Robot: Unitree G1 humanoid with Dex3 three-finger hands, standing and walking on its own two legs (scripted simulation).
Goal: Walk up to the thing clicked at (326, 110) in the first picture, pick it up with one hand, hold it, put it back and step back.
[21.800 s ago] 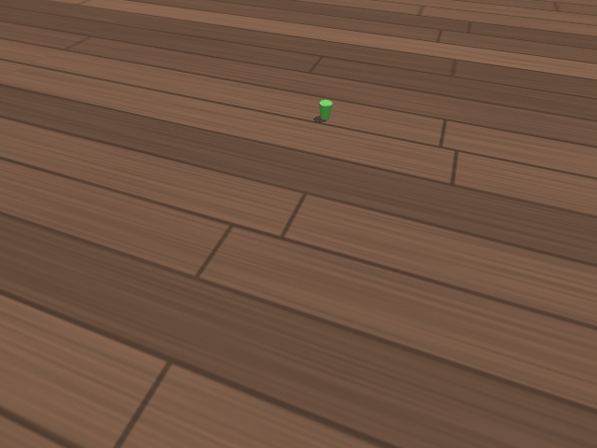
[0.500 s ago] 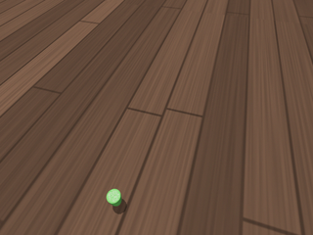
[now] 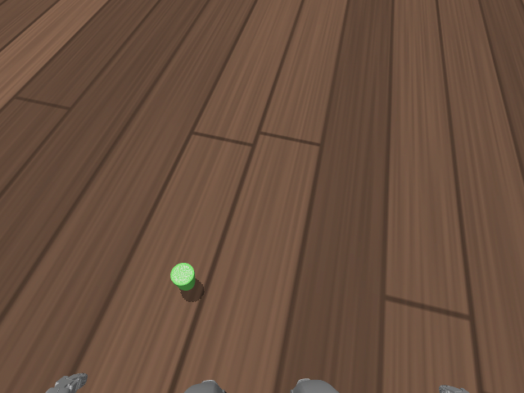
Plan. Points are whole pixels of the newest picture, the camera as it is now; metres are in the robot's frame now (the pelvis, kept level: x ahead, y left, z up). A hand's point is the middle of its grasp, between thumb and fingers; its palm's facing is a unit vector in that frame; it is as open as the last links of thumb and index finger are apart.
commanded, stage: walk up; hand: left
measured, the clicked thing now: (184, 278) +0.52 +0.27 -0.71
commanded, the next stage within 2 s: stand in 1.82 s
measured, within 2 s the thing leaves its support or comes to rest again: neither
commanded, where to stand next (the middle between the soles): +0.16 +0.01 m, yaw +3 degrees
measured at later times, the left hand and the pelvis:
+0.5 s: hand out of the picture -0.02 +0.26 -0.15, palm faces +0.03 -0.92 -0.39, open 7.4 cm; pelvis -0.14 -0.01 +0.00, yaw +1 degrees
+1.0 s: hand out of the picture -0.14 +0.24 -0.13, palm faces +0.04 -0.92 -0.39, open 7.4 cm; pelvis -0.20 -0.03 +0.00, yaw +2 degrees
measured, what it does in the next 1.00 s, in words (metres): walks backwards: right foot, then left foot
